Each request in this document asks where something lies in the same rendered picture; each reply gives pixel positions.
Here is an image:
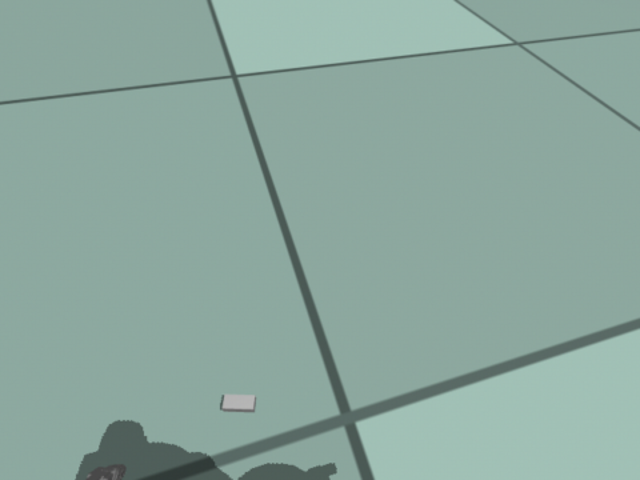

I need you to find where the small box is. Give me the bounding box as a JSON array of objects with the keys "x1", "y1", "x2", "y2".
[{"x1": 222, "y1": 394, "x2": 256, "y2": 412}]

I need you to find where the left robot hand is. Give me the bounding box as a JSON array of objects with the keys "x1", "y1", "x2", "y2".
[{"x1": 86, "y1": 464, "x2": 126, "y2": 480}]

